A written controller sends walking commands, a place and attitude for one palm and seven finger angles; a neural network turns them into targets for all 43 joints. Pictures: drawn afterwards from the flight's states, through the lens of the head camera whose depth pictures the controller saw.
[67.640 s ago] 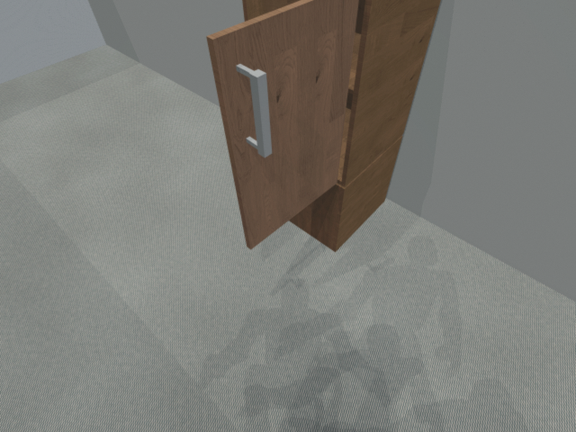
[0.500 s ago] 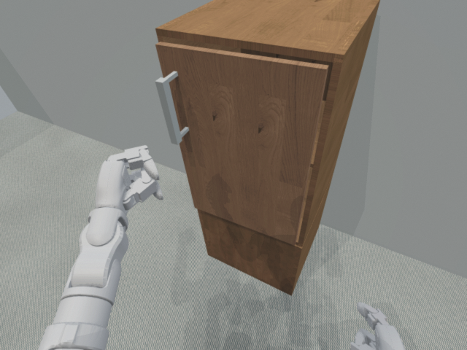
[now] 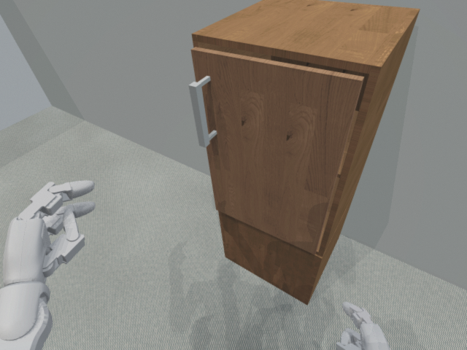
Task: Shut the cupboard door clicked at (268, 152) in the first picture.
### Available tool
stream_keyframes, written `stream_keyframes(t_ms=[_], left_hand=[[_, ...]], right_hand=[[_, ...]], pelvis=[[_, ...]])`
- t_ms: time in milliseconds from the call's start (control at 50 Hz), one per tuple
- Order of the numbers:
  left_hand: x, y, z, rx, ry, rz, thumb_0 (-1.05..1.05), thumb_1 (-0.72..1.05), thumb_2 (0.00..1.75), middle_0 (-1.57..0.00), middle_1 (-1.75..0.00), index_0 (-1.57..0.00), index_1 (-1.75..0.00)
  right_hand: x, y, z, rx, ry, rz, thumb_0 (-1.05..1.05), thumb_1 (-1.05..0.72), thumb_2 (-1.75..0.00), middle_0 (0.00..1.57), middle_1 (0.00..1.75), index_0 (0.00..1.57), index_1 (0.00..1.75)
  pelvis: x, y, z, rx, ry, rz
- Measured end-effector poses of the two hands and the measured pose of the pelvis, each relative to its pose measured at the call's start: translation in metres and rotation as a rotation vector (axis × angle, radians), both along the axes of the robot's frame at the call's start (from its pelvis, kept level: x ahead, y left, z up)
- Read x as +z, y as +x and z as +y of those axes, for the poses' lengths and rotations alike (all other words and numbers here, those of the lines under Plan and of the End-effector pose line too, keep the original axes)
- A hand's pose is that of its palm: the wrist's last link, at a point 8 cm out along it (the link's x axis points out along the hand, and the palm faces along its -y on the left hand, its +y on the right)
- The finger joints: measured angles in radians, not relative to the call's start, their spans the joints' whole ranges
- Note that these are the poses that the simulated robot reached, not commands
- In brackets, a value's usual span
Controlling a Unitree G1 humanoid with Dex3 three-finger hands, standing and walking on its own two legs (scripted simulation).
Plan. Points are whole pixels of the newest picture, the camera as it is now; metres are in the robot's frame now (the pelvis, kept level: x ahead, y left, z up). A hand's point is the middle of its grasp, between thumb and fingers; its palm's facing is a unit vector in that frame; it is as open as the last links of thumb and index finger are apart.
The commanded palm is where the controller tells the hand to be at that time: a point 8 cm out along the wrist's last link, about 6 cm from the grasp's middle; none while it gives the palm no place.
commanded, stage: draw the hand back to the body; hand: left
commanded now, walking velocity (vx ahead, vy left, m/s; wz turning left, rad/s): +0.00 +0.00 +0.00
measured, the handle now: (205, 112) +0.64 +0.15 +0.10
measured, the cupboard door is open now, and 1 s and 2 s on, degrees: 2 2 2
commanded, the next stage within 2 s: step back with the hand held close in 0.48 s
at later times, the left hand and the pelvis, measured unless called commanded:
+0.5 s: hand (55, 250) +0.19 +0.26 +0.16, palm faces +0.45 -0.80 -0.39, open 7.4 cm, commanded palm +0.14 +0.30 +0.17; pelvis +0.00 +0.00 +0.00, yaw +0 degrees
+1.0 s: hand (41, 256) +0.19 +0.28 +0.16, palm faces +0.35 -0.79 -0.51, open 7.4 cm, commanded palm +0.12 +0.32 +0.17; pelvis -0.03 +0.02 -0.01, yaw -2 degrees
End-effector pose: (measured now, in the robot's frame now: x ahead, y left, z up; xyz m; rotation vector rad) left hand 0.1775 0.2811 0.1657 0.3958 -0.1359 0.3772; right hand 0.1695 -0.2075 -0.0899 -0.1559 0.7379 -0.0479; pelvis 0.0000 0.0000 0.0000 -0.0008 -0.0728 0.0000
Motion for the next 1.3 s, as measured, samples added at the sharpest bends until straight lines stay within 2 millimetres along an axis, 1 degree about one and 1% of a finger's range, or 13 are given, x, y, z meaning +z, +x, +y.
stream_keyframes(t_ms=[140,220,360,480,600,700,860,980,1060,1160,1300], left_hand=[[0.010,-0.031,0.022,0.086,0.080,0.015,0.02,0.90,0.90,-0.39,-0.49,-0.39,-0.50],[0.010,-0.040,0.027,0.126,0.084,0.008,0.02,0.90,0.90,-0.31,-0.40,-0.30,-0.40],[0.004,-0.033,0.022,0.116,0.038,-0.007,0.02,0.90,0.90,-0.24,-0.32,-0.23,-0.33],[0.009,-0.028,0.016,0.075,0.054,-0.021,0.02,0.89,0.90,-0.22,-0.30,-0.21,-0.31],[0.010,-0.026,0.017,0.079,0.061,-0.014,0.02,0.89,0.90,-0.22,-0.30,-0.21,-0.30],[0.012,-0.024,0.020,0.074,0.094,-0.005,0.02,0.89,0.90,-0.22,-0.30,-0.21,-0.30],[0.011,-0.019,0.023,0.007,0.151,0.039,0.02,0.89,0.90,-0.22,-0.30,-0.21,-0.30],[0.013,-0.028,0.033,-0.024,0.178,0.030,0.02,0.89,0.90,-0.22,-0.30,-0.21,-0.30],[0.012,-0.042,0.039,-0.030,0.178,0.007,0.02,0.89,0.90,-0.22,-0.30,-0.21,-0.30],[0.009,-0.064,0.048,-0.021,0.179,-0.031,0.02,0.89,0.90,-0.22,-0.30,-0.21,-0.30],[0.011,-0.104,0.055,0.033,0.218,-0.090,0.02,0.89,0.90,-0.22,-0.30,-0.21,-0.30]], right_hand=[[0.000,-0.002,-0.011,-0.026,-0.025,-0.009,0.01,-0.90,-0.90,0.20,0.30,0.20,0.30],[0.002,0.002,-0.015,-0.018,-0.046,-0.025,0.01,-0.91,-0.90,0.20,0.30,0.20,0.30],[0.010,0.012,-0.013,-0.007,-0.055,-0.066,0.01,-0.91,-0.90,0.20,0.30,0.20,0.30],[0.015,0.016,-0.009,-0.009,-0.037,-0.099,0.01,-0.91,-0.90,0.20,0.30,0.20,0.30],[0.012,0.013,-0.008,-0.008,-0.028,-0.079,0.01,-0.90,-0.90,0.20,0.30,0.20,0.30],[0.006,0.008,-0.012,-0.024,-0.038,-0.036,0.01,-0.90,-0.90,0.20,0.30,0.21,0.30],[0.003,-0.009,-0.023,-0.115,-0.069,0.014,0.01,-0.90,-0.90,0.20,0.30,0.20,0.30],[0.007,-0.029,-0.021,-0.155,-0.084,0.018,0.01,-0.91,-0.90,0.20,0.30,0.20,0.30],[0.009,-0.046,-0.015,-0.159,-0.093,0.012,0.01,-0.91,-0.90,0.20,0.30,0.20,0.30],[0.009,-0.069,-0.006,-0.146,-0.106,0.007,0.01,-0.91,-0.90,0.20,0.30,0.20,0.30],[-0.003,-0.094,0.004,-0.087,-0.103,0.012,0.01,-0.90,-0.90,0.20,0.30,0.20,0.30]], pelvis=[[-0.001,0.003,0.002,-0.002,-0.002,0.004],[-0.001,0.003,0.003,0.006,-0.002,0.002],[-0.001,0.002,0.002,0.007,0.000,0.001],[-0.001,0.003,0.000,0.000,-0.001,-0.001],[0.000,0.004,-0.001,-0.004,-0.002,0.001],[-0.001,0.003,0.001,-0.003,-0.016,0.034],[-0.004,-0.007,0.012,-0.023,-0.013,0.072],[-0.005,-0.022,0.021,-0.034,-0.014,0.076],[-0.007,-0.036,0.026,-0.034,-0.019,0.075],[-0.010,-0.055,0.032,-0.021,-0.028,0.073],[-0.018,-0.081,0.031,0.022,-0.038,0.068]])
